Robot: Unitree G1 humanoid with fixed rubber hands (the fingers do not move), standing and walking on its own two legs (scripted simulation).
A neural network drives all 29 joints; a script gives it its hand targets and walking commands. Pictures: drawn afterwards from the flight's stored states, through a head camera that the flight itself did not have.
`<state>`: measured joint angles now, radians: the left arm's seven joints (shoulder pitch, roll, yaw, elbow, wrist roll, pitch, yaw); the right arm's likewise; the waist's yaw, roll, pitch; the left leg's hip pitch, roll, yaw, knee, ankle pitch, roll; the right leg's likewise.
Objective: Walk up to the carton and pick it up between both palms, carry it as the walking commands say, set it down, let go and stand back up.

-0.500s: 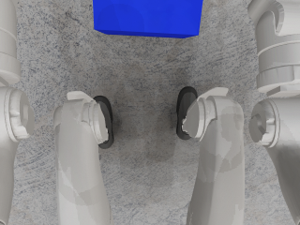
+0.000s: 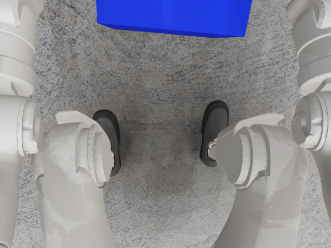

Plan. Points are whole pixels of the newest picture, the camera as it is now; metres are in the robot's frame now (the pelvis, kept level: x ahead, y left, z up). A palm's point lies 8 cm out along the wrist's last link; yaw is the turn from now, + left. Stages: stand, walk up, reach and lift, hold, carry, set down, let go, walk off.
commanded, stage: reach and lift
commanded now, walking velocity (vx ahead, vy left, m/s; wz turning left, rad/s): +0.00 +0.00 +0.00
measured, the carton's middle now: out of the picture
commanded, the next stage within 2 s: none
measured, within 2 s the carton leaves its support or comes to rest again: leaves its support in 1.90 s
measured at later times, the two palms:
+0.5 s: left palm out of the picture +0.55 +0.20 -0.22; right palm out of the picture +0.56 -0.21 -0.20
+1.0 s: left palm out of the picture +0.56 +0.15 -0.21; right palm out of the picture +0.55 -0.20 -0.21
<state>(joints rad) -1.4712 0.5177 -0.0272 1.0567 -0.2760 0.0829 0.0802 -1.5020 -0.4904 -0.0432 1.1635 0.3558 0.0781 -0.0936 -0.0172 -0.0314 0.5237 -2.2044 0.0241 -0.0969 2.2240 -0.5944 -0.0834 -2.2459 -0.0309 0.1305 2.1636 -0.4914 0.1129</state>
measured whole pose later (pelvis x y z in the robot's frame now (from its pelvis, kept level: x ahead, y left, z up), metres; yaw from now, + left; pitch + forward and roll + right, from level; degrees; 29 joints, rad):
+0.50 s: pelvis +0.01 -0.01 -0.02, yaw +0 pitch +33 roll -1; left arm -1.50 0.52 -0.09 1.15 -0.32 0.03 0.05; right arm -1.58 -0.46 0.00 1.27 0.37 0.00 -0.09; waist -0.01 -0.03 0.52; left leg -2.25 0.01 -0.13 2.28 -0.62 -0.11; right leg -2.29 -0.03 0.11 2.22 -0.51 0.10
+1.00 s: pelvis +0.00 +0.00 -0.01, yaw +0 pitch +34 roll -1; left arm -1.61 0.41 -0.10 1.24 -0.30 0.01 0.09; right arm -1.62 -0.41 0.00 1.32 0.37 -0.03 -0.12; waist -0.02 -0.03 0.52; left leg -2.25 0.01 -0.12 2.25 -0.59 -0.10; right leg -2.29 -0.03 0.12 2.19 -0.49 0.11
